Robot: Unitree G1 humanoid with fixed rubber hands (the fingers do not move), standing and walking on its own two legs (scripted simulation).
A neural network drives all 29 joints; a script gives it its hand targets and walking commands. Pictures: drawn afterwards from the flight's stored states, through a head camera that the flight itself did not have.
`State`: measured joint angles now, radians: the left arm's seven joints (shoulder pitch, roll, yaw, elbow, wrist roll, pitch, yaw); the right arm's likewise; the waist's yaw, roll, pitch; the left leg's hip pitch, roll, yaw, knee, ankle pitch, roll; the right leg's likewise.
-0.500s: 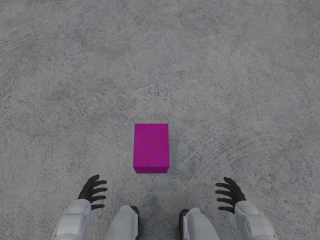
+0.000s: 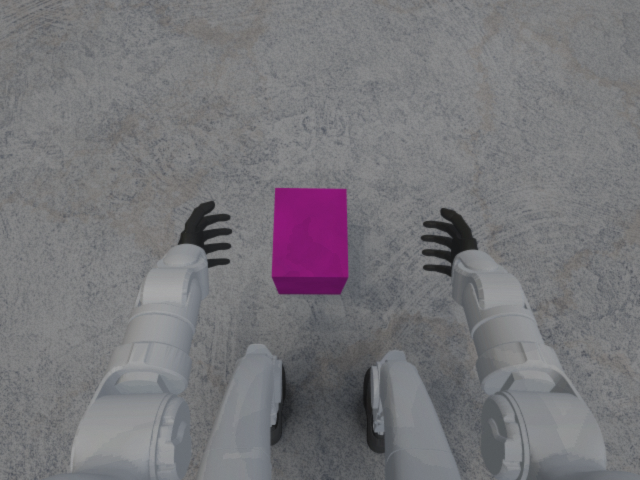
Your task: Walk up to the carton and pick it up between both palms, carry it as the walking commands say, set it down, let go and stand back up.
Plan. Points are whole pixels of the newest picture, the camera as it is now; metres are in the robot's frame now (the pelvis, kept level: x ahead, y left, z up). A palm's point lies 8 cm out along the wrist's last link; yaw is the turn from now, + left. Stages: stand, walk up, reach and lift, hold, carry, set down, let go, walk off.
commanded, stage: reach and lift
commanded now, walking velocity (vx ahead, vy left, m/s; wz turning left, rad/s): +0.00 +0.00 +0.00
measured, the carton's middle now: (310, 245) +0.53 +0.03 -0.56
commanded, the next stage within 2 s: none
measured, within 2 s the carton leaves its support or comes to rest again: neither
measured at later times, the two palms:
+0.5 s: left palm (205, 167) +0.51 +0.19 -0.12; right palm (439, 177) +0.51 -0.17 -0.12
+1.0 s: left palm (222, 188) +0.52 +0.18 -0.21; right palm (415, 193) +0.52 -0.16 -0.21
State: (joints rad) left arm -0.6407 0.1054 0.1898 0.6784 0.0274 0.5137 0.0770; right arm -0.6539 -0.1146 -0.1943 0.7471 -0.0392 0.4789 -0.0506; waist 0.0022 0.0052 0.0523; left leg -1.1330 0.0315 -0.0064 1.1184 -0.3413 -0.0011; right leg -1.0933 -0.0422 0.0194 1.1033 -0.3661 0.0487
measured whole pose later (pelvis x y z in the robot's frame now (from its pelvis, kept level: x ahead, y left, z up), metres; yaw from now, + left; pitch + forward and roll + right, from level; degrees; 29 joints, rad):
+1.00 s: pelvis +0.01 -0.01 -0.08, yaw -1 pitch +49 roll -3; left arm -1.16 0.19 0.36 0.89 0.13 0.10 0.05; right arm -1.14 -0.13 -0.38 0.89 -0.11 0.09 -0.10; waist 0.01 -0.02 -0.08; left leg -1.84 0.03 -0.03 1.35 -0.37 -0.01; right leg -1.80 -0.03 0.01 1.34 -0.40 0.06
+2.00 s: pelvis -0.02 -0.01 -0.29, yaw -2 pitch +42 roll -2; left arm -1.45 0.40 0.07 1.17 -0.21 0.00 0.10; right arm -1.45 -0.30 -0.05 1.13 0.23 0.02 -0.16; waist 0.03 -0.02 0.32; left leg -2.34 0.02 -0.08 2.12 -0.51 -0.05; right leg -2.30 0.02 0.05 2.13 -0.56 0.08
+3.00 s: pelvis -0.02 -0.01 -0.31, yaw -2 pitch +38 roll -2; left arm -1.53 0.29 0.18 1.18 -0.06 0.08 0.08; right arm -1.51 -0.18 -0.25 1.14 0.02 0.09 -0.13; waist 0.03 -0.02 0.36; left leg -2.32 0.02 -0.07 2.19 -0.53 -0.03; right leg -2.28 0.03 0.06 2.19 -0.57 0.09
